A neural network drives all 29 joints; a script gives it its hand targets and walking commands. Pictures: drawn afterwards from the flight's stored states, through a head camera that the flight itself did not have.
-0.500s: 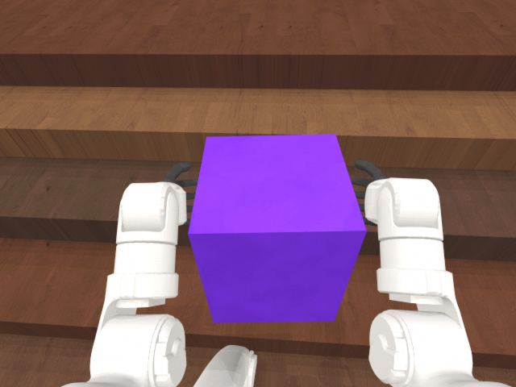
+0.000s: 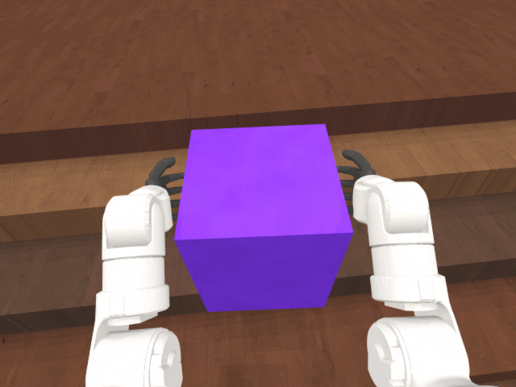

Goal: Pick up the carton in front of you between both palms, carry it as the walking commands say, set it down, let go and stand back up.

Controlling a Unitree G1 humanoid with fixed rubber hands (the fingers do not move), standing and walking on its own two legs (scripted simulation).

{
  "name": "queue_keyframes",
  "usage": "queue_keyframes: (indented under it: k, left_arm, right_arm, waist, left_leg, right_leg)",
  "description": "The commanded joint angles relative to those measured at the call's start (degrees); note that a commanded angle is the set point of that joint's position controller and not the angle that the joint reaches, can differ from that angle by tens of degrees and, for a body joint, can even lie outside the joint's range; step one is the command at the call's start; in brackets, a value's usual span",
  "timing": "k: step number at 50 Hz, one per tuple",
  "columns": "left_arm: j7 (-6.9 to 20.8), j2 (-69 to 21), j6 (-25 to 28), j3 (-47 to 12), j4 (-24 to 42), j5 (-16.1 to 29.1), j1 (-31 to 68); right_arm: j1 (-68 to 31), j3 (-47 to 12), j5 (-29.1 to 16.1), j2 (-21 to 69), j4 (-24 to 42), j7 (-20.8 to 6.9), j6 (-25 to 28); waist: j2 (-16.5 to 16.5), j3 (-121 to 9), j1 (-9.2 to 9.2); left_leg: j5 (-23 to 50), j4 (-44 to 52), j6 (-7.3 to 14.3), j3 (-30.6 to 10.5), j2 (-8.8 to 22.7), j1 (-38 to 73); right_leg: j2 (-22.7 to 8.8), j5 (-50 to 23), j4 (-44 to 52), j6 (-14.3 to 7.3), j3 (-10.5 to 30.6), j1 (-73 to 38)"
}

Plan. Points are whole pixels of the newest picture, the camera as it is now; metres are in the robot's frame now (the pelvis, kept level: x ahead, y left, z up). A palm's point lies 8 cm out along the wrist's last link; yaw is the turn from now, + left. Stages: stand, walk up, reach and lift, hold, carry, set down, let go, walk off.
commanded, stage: carry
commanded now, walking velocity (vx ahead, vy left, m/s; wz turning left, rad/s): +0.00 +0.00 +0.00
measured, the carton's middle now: (262, 224) +0.38 -0.02 +0.07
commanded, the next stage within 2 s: none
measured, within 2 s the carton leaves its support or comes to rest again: neither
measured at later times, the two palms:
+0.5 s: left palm (151, 204) +0.37 +0.15 +0.14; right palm (346, 183) +0.39 -0.15 +0.14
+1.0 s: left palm (136, 205) +0.37 +0.17 +0.14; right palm (332, 183) +0.39 -0.13 +0.14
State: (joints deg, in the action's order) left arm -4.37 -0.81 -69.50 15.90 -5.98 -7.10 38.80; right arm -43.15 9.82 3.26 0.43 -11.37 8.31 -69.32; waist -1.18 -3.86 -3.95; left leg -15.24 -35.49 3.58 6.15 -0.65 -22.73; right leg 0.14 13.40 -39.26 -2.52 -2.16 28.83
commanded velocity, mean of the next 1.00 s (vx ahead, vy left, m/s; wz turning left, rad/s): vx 0.00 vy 0.00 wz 0.00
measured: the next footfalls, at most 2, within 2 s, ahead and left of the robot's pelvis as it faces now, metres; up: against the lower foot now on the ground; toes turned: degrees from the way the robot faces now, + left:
right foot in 0.02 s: +0.12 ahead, -0.10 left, +0.00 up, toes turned -3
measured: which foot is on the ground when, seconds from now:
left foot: down 0.00-1.00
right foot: up 0.00-0.00, down 0.02-1.00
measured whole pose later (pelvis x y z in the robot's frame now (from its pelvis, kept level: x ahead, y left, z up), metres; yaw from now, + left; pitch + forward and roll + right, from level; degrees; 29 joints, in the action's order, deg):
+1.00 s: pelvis +0.04 +0.00 +0.01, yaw +4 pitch +2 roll +0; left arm -6.1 0.1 -70.9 10.7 -12.1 -4.0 37.3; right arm -38.0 10.8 4.3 0.0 -12.6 6.6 -71.2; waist -0.1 -5.6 -0.1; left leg -16.2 -31.3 2.9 3.1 -1.6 -17.0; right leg -1.5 12.7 -30.9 -1.8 -6.0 20.0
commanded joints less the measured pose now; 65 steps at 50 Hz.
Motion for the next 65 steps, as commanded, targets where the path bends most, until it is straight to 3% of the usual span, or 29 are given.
queue_keyframes:
  k: [1, 2, 3, 4, 5, 6, 10, 17, 22, 38, 65]
  left_arm:
    - [11.77, -58.08, -0.77, -34.91, -4.01, 23.27, 34.54]
    - [11.95, -57.62, -0.87, -34.0, -5.86, 23.26, 35.72]
    - [12.09, -57.65, -0.46, -33.47, -6.96, 23.59, 37.64]
    - [12.31, -58.41, -0.15, -33.02, -6.87, 24.18, 39.37]
    - [12.46, -59.29, 0.08, -32.6, -6.63, 24.6, 40.99]
    - [12.56, -60.21, 0.28, -32.29, -6.64, 24.96, 42.17]
    - [12.56, -62.78, 1.4, -31.77, -6.58, 26.29, 43.93]
    - [10.98, -63.16, 0.76, -33.23, -1.51, 27.87, 42.72]
    - [10.76, -63.33, 0.21, -34.69, 0.69, 28.07, 42.0]
    - [11.09, -63.24, 0.2, -37.25, 1.64, 27.96, 40.45]
    - [11.15, -63.92, 0.47, -37.01, 0.96, 28.03, 40.85]
  right_arm:
    - [-30.19, -29.49, -22.43, 62.44, -0.85, -16.75, -0.43]
    - [-30.19, -27.41, -21.25, 61.59, -2.71, -16.6, -0.75]
    - [-32.0, -26.33, -20.89, 61.24, -2.75, -16.52, -1.07]
    - [-34.05, -25.89, -20.87, 61.5, -3.2, -16.49, -1.13]
    - [-34.89, -25.21, -20.85, 61.91, -3.92, -16.45, -1.03]
    - [-34.68, -24.36, -20.65, 62.35, -4.64, -16.38, -0.83]
    - [-36.37, -23.91, -21.07, 64.79, -4.39, -15.74, 0.24]
    - [-38.37, -27.33, -23.48, 65.37, 2.92, -13.8, 0.0]
    - [-38.08, -29.29, -24.08, 65.26, 5.66, -13.71, -0.19]
    - [-36.22, -30.71, -23.64, 64.17, 6.23, -14.72, 0.0]
    - [-36.86, -30.32, -23.78, 64.22, 6.22, -15.28, 0.22]
  waist:
    - [-2.3, -24.8, 3.48]
    - [2.4, -24.46, 3.51]
    - [6.38, -22.17, 3.49]
    - [5.31, -18.79, 3.35]
    - [3.85, -16.21, 3.35]
    - [3.85, -14.5, 3.27]
    - [3.97, -16.2, 3.79]
    - [3.36, -22.69, 4.27]
    - [2.39, -24.44, 4.14]
    - [1.15, -23.23, 3.81]
    - [0.92, -22.12, 3.85]
  left_leg:
    - [13.67, 0.98, 3.57, -5.5, 7.92, 5.37]
    - [-4.75, 0.85, 1.0, -6.14, 5.22, 1.23]
    - [-9.77, 2.45, -0.41, -5.61, 3.17, 3.35]
    - [-8.21, 4.32, -0.6, -6.17, 3.07, 5.69]
    - [-5.49, 5.8, -0.33, -6.57, 3.24, 7.47]
    - [-3.63, 6.32, -0.06, -6.93, 3.57, 7.88]
    - [0.79, 7.74, 0.39, -7.86, 4.8, 7.18]
    - [4.92, 7.77, 0.91, -8.4, 5.55, 7.83]
    - [8.35, 7.23, 1.26, -8.6, 5.94, 8.92]
    - [14.69, 7.34, 2.43, -9.36, 6.86, 10.8]
    - [14.02, 8.81, 3.26, -9.92, 7.35, 10.94]
  right_leg:
    - [-6.2, -22.94, 13.86, -1.44, 4.17, -23.28]
    - [-14.02, -35.03, 11.51, -5.01, 11.12, -25.54]
    - [-15.72, -22.21, 15.29, -7.23, 15.32, -19.65]
    - [-14.16, -5.1, 19.07, -6.68, 16.4, -14.72]
    - [-12.53, 6.07, 21.27, -5.35, 15.8, -11.15]
    - [-11.63, 10.28, 22.45, -3.99, 14.96, -9.41]
    - [-10.04, 0.93, 19.34, -1.78, 10.34, -13.72]
    - [-9.27, -12.26, 14.15, -2.76, 6.42, -20.67]
    - [-8.9, -16.62, 12.01, -3.64, 4.84, -21.72]
    - [-8.22, -13.84, 10.78, -3.26, 3.19, -19.7]
    - [-8.43, -8.14, 11.08, -2.22, 2.08, -17.84]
